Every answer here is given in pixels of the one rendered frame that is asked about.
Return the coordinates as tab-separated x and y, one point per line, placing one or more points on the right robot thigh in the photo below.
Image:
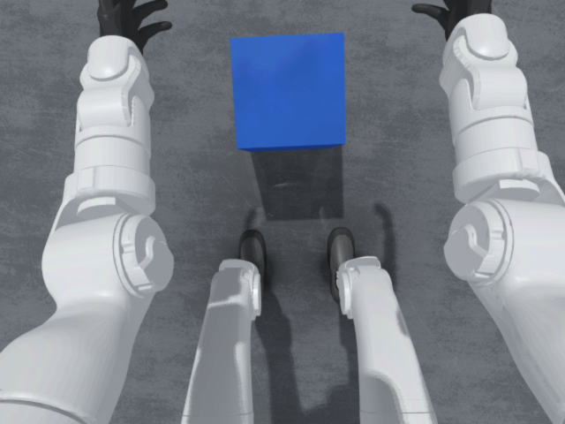
392	389

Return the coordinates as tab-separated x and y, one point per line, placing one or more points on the robot left foot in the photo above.
252	248

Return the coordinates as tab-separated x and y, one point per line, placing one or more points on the left robot forearm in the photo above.
113	139

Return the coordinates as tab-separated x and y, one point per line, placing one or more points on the carton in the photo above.
288	91

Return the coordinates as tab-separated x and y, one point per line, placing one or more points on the robot right upper arm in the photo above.
512	254

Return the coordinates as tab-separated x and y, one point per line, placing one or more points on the robot right hand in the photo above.
458	10

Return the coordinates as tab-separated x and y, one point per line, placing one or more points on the robot left hand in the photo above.
118	17

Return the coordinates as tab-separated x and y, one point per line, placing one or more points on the right robot forearm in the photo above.
490	117

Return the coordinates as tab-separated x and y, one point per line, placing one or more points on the robot left upper arm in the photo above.
102	274

